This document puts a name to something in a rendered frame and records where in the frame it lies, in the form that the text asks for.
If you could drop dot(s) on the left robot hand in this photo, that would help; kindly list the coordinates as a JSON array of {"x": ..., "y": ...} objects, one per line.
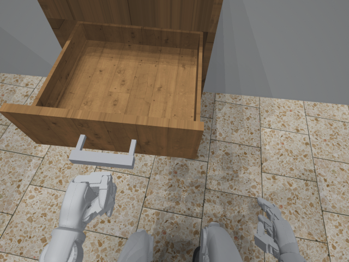
[{"x": 96, "y": 189}]

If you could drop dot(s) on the cabinet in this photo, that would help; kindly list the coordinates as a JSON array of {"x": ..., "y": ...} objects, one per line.
[{"x": 187, "y": 15}]

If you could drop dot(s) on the right robot hand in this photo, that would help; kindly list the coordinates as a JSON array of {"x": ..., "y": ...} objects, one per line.
[{"x": 280, "y": 237}]

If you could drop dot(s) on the right robot shin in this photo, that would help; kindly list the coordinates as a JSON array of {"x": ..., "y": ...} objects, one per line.
[{"x": 206, "y": 258}]

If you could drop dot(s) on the left robot forearm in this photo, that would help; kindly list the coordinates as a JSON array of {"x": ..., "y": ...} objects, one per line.
[{"x": 65, "y": 246}]

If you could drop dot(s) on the robot right thigh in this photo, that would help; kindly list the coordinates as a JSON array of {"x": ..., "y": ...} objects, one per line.
[{"x": 218, "y": 245}]

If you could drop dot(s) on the drawer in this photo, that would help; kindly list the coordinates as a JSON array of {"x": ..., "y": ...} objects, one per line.
[{"x": 114, "y": 83}]

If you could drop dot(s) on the handle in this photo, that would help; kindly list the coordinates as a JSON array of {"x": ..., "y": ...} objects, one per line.
[{"x": 78, "y": 156}]

